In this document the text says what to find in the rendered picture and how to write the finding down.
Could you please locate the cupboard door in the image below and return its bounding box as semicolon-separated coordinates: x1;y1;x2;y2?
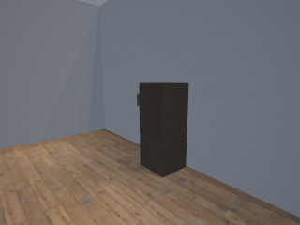
139;84;163;141

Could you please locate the handle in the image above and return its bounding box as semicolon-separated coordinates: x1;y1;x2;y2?
137;93;142;106

